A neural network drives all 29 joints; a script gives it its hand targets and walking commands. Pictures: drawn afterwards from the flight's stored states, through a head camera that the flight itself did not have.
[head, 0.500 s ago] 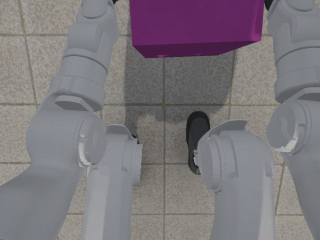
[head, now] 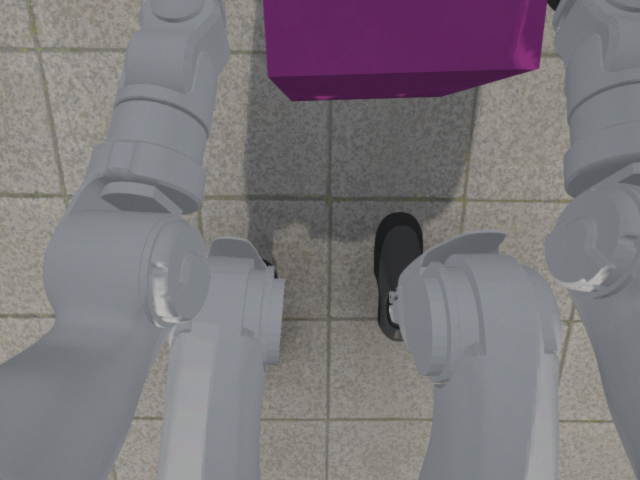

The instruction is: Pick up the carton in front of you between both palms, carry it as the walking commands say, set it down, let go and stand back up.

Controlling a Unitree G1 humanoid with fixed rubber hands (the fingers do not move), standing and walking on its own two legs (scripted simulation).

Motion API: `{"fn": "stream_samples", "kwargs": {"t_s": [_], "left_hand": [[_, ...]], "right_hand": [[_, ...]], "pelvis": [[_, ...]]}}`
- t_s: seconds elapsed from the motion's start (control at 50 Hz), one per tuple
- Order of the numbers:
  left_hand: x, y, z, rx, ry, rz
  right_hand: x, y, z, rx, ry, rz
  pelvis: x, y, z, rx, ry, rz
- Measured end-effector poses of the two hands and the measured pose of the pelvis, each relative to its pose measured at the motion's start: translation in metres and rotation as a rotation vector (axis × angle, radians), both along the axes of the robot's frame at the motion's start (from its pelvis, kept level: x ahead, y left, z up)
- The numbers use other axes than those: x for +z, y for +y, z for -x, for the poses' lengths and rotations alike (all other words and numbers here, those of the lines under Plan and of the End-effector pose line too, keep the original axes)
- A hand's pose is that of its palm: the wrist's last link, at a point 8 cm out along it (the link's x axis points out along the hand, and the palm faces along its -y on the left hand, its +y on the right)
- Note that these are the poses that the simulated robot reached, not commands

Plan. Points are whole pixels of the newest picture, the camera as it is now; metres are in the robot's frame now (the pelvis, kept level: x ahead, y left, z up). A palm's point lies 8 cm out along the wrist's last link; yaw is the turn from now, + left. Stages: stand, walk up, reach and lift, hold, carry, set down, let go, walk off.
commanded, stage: set down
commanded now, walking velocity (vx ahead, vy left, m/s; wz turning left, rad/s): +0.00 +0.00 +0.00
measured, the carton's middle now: out of the picture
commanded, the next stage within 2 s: let go in 1.28 s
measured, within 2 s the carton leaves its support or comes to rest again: neither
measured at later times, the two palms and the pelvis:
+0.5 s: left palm out of the picture +0.58 +0.08 -0.08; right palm out of the picture +0.55 -0.30 -0.09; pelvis +0.01 +0.00 +0.04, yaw -1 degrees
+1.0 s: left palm out of the picture +0.58 +0.09 +0.06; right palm out of the picture +0.55 -0.31 +0.06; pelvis +0.03 -0.01 +0.16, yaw -1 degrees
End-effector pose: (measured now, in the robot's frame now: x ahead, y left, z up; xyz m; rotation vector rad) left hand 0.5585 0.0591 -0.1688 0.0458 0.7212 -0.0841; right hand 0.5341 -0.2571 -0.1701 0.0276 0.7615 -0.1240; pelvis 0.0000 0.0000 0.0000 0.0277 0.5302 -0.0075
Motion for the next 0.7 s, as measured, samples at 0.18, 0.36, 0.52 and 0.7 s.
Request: {"fn": "stream_samples", "kwargs": {"t_s": [0.18,0.36,0.52,0.7], "left_hand": [[-0.009,0.036,-0.010,0.061,0.012,-0.081],[0.020,0.025,-0.020,0.052,-0.071,-0.057],[0.095,0.016,-0.025,0.083,-0.095,-0.074],[0.151,0.020,-0.024,0.101,-0.080,-0.081]], "right_hand": [[-0.015,-0.027,0.003,-0.104,0.022,0.083],[0.020,-0.037,-0.014,-0.113,-0.080,0.083],[0.090,-0.039,-0.013,-0.106,-0.108,0.079],[0.148,-0.039,-0.014,-0.091,-0.106,0.078]], "pelvis": [[0.005,-0.003,-0.007,-0.004,0.036,-0.002],[0.010,-0.002,-0.009,-0.012,0.069,-0.002],[0.044,-0.001,-0.008,-0.035,0.116,-0.020],[0.090,-0.005,-0.012,-0.046,0.212,-0.045]]}}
